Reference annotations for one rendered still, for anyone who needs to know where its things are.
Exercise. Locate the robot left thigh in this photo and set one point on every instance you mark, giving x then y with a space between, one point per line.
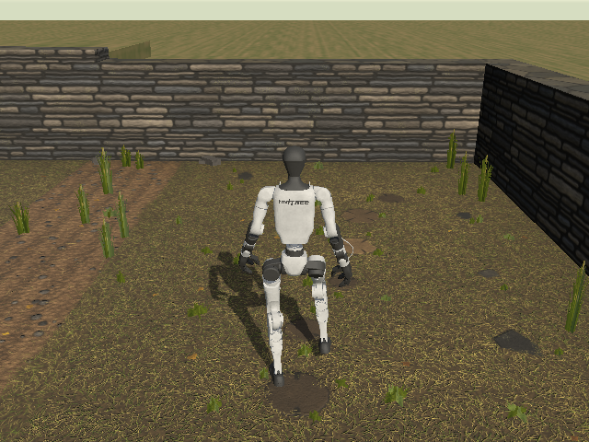
271 275

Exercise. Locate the robot left forearm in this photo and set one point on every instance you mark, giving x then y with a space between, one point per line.
249 243

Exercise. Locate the robot right upper arm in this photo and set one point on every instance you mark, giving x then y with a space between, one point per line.
327 210

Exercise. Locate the robot right forearm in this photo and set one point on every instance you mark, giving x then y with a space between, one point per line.
338 249

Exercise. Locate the robot right hand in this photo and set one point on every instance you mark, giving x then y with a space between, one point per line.
347 273

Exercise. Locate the robot left upper arm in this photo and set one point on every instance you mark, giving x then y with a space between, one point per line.
260 209

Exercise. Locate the robot thigh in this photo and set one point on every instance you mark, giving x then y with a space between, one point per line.
316 269
271 275

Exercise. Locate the robot right thigh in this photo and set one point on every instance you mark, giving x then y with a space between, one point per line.
316 269

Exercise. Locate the robot left hand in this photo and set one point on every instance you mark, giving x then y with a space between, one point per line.
249 260

